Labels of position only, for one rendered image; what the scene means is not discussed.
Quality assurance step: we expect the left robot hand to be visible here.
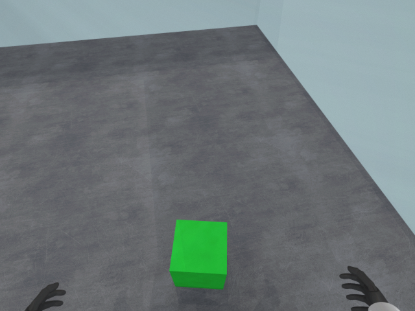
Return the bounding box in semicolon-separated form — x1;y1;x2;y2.
25;282;66;311

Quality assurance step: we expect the carton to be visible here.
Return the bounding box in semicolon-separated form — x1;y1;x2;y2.
169;220;227;290

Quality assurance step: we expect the right robot hand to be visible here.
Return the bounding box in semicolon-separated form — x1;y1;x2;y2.
339;266;388;311

